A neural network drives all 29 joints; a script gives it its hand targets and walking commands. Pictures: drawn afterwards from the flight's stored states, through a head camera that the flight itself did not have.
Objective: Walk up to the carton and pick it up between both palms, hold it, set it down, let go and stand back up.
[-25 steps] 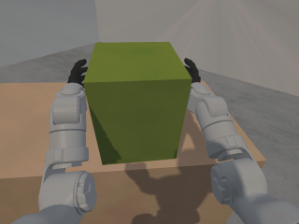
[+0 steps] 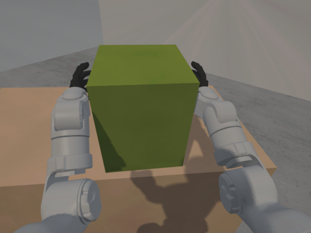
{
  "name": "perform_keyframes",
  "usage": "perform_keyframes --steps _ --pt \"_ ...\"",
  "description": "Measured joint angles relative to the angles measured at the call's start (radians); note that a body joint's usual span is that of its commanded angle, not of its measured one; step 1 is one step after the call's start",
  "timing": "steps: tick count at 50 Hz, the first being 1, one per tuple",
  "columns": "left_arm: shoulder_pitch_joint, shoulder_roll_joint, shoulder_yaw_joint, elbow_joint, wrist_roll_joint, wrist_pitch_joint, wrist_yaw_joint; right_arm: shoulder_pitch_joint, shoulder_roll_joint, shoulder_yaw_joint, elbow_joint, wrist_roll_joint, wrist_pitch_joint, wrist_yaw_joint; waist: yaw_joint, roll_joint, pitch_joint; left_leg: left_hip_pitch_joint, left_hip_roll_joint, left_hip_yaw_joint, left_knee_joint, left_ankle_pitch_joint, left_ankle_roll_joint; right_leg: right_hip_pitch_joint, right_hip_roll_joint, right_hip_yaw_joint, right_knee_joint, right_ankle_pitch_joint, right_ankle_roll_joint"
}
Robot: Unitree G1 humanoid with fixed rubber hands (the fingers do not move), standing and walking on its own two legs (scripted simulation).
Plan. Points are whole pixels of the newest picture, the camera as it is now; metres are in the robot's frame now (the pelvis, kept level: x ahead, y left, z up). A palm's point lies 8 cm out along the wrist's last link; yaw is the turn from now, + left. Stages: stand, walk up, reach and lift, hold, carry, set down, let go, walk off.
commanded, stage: hold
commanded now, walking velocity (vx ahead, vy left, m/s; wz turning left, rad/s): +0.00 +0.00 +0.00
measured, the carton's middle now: (141, 106) +0.36 +0.00 +0.21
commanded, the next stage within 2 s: none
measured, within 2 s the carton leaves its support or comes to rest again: neither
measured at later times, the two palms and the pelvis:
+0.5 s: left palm (78, 91) +0.36 +0.15 +0.26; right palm (198, 90) +0.36 -0.14 +0.26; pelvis +0.00 +0.00 +0.00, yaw +0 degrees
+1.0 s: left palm (78, 90) +0.36 +0.15 +0.26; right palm (199, 88) +0.36 -0.15 +0.26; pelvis +0.00 +0.00 +0.00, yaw +0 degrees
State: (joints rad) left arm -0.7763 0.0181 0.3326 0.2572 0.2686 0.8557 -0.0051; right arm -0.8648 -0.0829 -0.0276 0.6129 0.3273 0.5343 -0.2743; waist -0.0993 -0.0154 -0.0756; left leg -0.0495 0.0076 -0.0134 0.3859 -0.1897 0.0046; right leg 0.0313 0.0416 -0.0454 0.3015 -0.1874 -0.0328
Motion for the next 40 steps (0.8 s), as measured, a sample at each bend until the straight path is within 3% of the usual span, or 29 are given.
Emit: perform_keyframes --steps 22,40 --pt "-0.05 0.017 0.015 0.083 -0.004 -0.019 -0.001 -0.046 0.005 -0.024 0.066 -0.021 -0.007 0.005 0.011 0.0 -0.011 -0.019 -0.003 -0.004 -0.01 0.015 -0.002 -0.027 0.0 0.002 0.008 0.005 -0.002" --pt "-0.019 0.014 -0.005 0.037 -0.011 -0.017 0.002 -0.026 -0.004 -0.009 0.024 0.007 0.001 -0.005 0.0 -0.001 -0.021 -0.024 -0.002 -0.006 0.002 0.003 -0.001 -0.026 0.003 0.007 0.006 0.001 -0.001"
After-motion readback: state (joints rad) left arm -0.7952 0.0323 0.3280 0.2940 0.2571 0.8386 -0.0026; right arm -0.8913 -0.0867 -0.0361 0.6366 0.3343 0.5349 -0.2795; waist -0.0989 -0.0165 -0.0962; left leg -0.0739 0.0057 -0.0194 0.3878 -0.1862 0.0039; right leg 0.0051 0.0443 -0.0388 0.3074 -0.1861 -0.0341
